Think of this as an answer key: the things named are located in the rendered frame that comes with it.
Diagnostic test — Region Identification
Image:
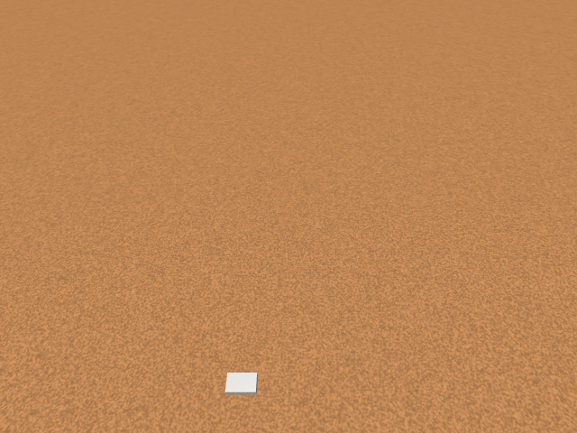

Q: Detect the small box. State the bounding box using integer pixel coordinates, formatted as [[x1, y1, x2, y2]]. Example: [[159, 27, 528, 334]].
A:
[[225, 373, 258, 395]]

